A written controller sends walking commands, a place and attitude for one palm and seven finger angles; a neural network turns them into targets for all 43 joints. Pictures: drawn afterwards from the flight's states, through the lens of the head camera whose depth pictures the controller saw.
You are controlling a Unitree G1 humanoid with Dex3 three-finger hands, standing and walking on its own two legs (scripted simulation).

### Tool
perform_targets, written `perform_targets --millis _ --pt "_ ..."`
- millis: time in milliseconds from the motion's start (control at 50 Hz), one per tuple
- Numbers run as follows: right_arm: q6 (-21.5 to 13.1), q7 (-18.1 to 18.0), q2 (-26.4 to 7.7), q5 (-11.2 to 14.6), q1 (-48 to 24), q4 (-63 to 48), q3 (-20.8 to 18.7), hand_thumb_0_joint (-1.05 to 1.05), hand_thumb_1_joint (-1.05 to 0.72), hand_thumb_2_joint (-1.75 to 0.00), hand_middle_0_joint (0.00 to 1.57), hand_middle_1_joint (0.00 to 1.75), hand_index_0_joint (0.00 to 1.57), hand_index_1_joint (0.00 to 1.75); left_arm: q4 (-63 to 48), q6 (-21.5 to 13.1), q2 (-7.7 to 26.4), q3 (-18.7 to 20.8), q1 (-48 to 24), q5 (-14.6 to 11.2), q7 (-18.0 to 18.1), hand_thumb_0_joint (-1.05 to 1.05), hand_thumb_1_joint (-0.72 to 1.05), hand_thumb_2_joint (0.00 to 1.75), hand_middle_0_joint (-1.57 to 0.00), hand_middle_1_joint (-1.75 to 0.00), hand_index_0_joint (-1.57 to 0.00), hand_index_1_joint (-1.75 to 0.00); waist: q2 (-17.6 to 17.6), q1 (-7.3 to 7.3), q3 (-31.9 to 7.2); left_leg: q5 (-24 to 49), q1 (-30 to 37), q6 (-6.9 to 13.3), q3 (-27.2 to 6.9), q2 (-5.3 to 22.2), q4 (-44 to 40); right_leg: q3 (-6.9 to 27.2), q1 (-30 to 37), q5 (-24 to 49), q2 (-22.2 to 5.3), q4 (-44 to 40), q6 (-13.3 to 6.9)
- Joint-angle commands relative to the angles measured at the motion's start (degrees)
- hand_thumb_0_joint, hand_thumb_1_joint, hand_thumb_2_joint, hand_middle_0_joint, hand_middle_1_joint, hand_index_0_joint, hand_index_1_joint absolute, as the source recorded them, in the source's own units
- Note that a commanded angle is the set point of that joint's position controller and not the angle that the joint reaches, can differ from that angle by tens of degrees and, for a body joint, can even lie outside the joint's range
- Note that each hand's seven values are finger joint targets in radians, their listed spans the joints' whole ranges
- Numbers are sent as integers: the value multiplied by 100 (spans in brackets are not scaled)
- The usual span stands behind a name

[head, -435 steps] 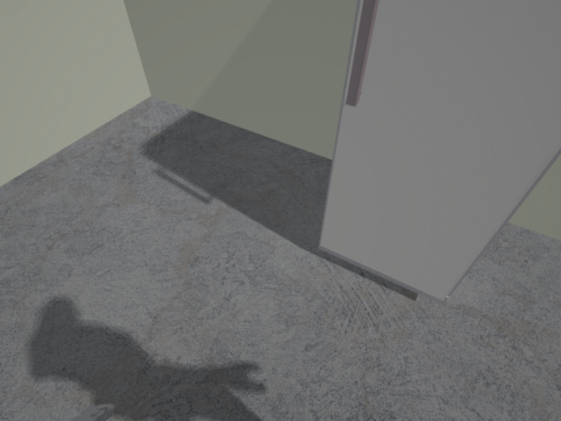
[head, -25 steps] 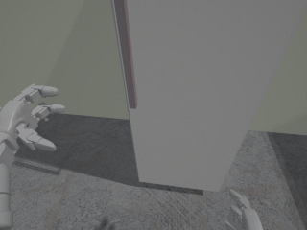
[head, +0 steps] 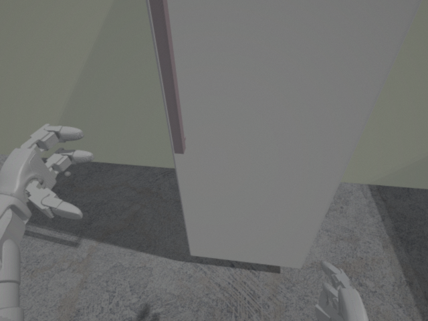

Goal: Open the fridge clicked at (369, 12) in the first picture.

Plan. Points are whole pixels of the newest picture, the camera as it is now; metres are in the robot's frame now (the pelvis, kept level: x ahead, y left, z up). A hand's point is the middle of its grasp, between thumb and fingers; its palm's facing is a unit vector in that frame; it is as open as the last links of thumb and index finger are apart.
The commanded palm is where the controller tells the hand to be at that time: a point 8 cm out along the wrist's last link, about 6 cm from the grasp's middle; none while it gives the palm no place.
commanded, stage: move the hooked fingers beside the handle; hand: left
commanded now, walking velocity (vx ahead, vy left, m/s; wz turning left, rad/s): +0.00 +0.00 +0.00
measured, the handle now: (170, 65) +0.56 +0.16 +0.25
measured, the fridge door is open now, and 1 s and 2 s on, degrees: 0 0 0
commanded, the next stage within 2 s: none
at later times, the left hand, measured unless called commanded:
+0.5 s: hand (99, 146) +0.35 +0.26 +0.18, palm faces +0.01 -1.00 -0.02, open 13.9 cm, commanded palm +0.32 +0.31 +0.18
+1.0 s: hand (119, 130) +0.41 +0.24 +0.18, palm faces +0.01 -1.00 +0.00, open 14.0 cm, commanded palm +0.39 +0.29 +0.17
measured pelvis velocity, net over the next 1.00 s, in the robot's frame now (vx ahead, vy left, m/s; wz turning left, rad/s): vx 0.01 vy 0.01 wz -0.02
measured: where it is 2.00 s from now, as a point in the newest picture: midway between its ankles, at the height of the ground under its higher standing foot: outside the picture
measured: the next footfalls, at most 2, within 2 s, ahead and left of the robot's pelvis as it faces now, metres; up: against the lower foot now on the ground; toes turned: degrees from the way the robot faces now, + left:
none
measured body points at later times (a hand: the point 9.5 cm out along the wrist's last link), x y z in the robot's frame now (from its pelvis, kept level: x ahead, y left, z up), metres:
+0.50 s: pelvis +0.01 +0.01 +0.00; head -0.01 +0.00 +0.45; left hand +0.34 +0.31 +0.18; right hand +0.17 -0.23 -0.08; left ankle +0.04 +0.13 -0.74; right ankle -0.01 -0.11 -0.74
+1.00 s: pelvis +0.01 +0.01 +0.00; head +0.01 +0.00 +0.45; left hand +0.40 +0.29 +0.18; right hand +0.15 -0.24 -0.09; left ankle +0.04 +0.13 -0.74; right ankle -0.01 -0.11 -0.74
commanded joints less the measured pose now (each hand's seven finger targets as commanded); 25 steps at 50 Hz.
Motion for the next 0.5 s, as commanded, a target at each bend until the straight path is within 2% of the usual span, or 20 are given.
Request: perform_targets --millis 0,20,80,100,140,160,180,240,260,280,300,340,380,440,460,480 --pt "-365 -75 -614 28 -870 -939 -282 0 -90 -90 20 30 20 30 -1168 -426 1506 361 -2174 -124 58 0 -50 30 -30 -120 -30 -120 141 -70 -684 341 703 249 -125 -295 -336 250 -578 925 126 -571 29" --pt "-369 -98 -615 28 -832 -931 -294 0 -90 -90 20 30 20 30 -1045 -406 1495 325 -2234 -106 81 0 -50 30 -30 -120 -30 -120 185 -77 -678 282 709 255 -141 -294 -341 270 -624 858 121 -584 28" --pt "-346 -141 -647 43 -806 -865 -292 0 -90 -90 20 30 20 30 -782 -368 1415 109 -2494 -21 127 0 -50 30 -30 -120 -30 -120 -8 -141 -562 156 660 263 -146 -276 -344 277 -715 656 132 -636 37" --pt "-345 -154 -652 47 -811 -866 -283 0 -90 -90 20 30 20 30 -719 -345 1401 33 -2646 20 152 0 -50 30 -30 -120 -30 -120 133 -156 -556 51 622 255 -170 -283 -371 286 -758 537 106 -644 32" --pt "-336 -184 -663 42 -783 -818 -296 0 -90 -90 20 30 20 30 -597 -377 1448 6 -2970 85 194 0 -50 30 -30 -120 -30 -120 166 -199 -677 123 711 255 -200 -278 -365 266 -741 601 108 -609 12" --pt "-335 -186 -654 31 -781 -849 -298 0 -90 -90 20 30 20 30 -612 -395 1452 17 -2981 95 199 0 -50 30 -30 -120 -30 -120 189 -162 -802 172 751 256 -213 -285 -354 266 -702 651 102 -581 1" --pt "-319 -184 -678 21 -759 -821 -300 0 -90 -90 20 30 20 30 -538 -424 1579 101 -2989 107 234 0 -50 30 -30 -120 -30 -120 37 -156 -910 248 738 258 -192 -271 -318 267 -620 701 107 -574 6" --pt "-304 -183 -653 21 -752 -829 -289 0 -90 -90 20 30 20 30 -408 -521 1491 3 -3313 158 289 0 -50 30 -30 -120 -30 -120 109 -170 -1053 334 781 245 -227 -273 -343 232 -587 824 105 -500 -23" --pt "-296 -186 -650 15 -721 -824 -296 0 -90 -90 20 30 20 30 -313 -545 1520 27 -3397 165 314 0 -50 30 -30 -120 -30 -120 29 -174 -1056 287 781 246 -237 -269 -363 224 -619 777 107 -513 -19" --pt "-279 -181 -671 14 -680 -780 -306 0 -90 -90 20 30 20 30 -82 -551 1607 110 -3314 164 339 0 -50 30 -30 -120 -30 -120 -101 -164 -1041 292 710 255 -200 -261 -332 242 -586 761 111 -536 -10" --pt "-273 -174 -686 15 -672 -787 -318 0 -90 -90 20 30 20 30 -19 -565 1707 216 -3335 168 359 0 -50 30 -30 -120 -30 -120 -44 -144 -1068 326 683 259 -195 -261 -336 261 -558 832 88 -523 -12" --pt "-250 -143 -674 7 -662 -837 -320 0 -90 -90 20 30 20 30 23 -541 1599 170 -3256 205 365 0 -50 30 -30 -120 -30 -120 136 -82 -1207 593 726 247 -184 -270 -324 232 -451 1171 78 -415 -48" --pt "-210 -106 -683 12 -634 -858 -338 0 -90 -90 20 30 20 30 115 -504 1567 135 -3155 245 378 0 -50 30 -30 -120 -30 -120 122 -63 -1282 769 713 238 -131 -247 -287 215 -383 1345 90 -366 -50" --pt "-172 -83 -698 23 -581 -896 -370 0 -90 -90 20 30 20 30 33 -473 1440 20 -3304 259 402 0 -50 30 -30 -120 -30 -120 76 -113 -1280 858 740 239 -133 -233 -282 209 -443 1484 92 -331 -46" --pt "-158 -71 -711 23 -558 -890 -379 0 -90 -90 20 30 20 30 97 -465 1443 43 -3296 256 402 0 -50 30 -30 -120 -30 -120 46 -118 -1255 880 733 238 -133 -228 -278 206 -460 1502 100 -329 -49" --pt "-144 -67 -719 27 -545 -890 -395 0 -90 -90 20 30 20 30 117 -489 1499 92 -3224 248 409 0 -50 30 -30 -120 -30 -120 -163 -115 -1258 924 717 256 -108 -202 -251 202 -440 1517 117 -333 -41"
